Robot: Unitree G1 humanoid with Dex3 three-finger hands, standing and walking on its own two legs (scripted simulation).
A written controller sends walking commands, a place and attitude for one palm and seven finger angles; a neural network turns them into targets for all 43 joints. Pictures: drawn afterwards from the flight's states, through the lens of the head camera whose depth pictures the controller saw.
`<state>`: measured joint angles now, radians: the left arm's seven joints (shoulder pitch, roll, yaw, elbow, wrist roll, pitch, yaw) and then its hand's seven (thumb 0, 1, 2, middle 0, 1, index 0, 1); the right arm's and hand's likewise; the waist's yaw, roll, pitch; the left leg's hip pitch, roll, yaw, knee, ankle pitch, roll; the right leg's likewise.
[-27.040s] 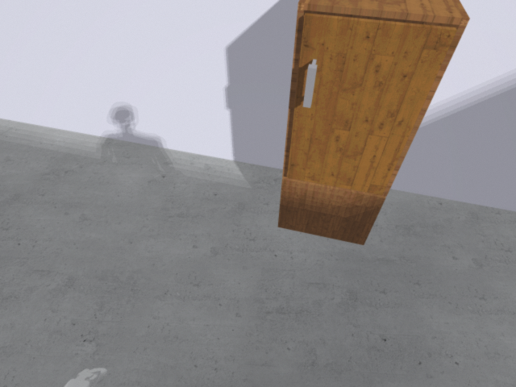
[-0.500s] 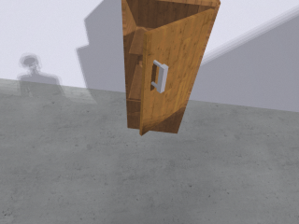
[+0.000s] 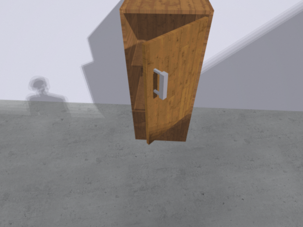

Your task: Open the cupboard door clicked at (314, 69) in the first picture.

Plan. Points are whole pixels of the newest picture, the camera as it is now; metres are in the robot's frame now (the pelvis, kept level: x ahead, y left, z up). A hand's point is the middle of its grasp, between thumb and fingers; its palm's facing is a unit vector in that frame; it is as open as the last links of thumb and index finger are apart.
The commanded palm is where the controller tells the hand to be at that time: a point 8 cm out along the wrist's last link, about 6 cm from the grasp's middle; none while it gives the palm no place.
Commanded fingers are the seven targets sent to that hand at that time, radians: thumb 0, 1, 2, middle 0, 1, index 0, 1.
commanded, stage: let the arm hang, fingers relaxed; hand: left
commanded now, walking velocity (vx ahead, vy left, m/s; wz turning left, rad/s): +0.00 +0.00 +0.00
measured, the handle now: (159, 83) +0.64 +0.00 +0.02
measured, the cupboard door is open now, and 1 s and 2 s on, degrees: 47 47 47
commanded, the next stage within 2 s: look to check the result in 0.22 s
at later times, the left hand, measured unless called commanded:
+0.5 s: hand out of the picture -0.01 +0.16 -0.17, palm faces +0.06 -0.98 -0.18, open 7.3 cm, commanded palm none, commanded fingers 0.00 0.90 0.90 -0.20 -0.30 -0.20 -0.30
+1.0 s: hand out of the picture +0.06 +0.15 -0.17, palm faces +0.04 -0.98 -0.18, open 7.3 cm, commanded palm none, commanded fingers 0.00 0.90 0.90 -0.20 -0.30 -0.20 -0.30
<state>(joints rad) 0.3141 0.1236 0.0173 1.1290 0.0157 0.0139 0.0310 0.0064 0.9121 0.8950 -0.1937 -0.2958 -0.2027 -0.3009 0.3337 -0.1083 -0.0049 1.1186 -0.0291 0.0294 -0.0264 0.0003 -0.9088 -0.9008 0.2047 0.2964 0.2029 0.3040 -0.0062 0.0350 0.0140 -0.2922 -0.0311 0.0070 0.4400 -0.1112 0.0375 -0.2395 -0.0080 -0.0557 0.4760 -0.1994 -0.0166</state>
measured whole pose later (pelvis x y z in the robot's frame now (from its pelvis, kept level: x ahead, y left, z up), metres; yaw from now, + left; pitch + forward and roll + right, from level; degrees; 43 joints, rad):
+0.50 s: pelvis +0.03 -0.01 +0.00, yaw +0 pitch +0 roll +0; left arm 0.32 0.12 0.02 1.14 0.01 0.01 0.03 0.01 0.91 0.89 -0.19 -0.30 -0.20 -0.30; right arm 0.33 -0.11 -0.01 1.12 -0.03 0.02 -0.03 0.00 -0.91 -0.90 0.20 0.30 0.20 0.30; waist -0.01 0.02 0.04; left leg -0.29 -0.03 -0.01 0.45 -0.15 0.03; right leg -0.22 0.00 -0.06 0.45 -0.23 -0.02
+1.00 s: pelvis +0.07 -0.01 +0.01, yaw -1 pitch -1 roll +0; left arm 0.27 0.12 0.02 1.14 0.01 0.00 0.03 0.01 0.92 0.89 -0.19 -0.30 -0.20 -0.30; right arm 0.26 -0.14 0.01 1.15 -0.02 0.01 -0.05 0.01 -0.92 -0.90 0.20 0.30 0.20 0.30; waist 0.01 0.01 0.05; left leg -0.20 -0.02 0.01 0.41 -0.20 0.02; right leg -0.13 0.00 -0.04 0.41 -0.26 -0.02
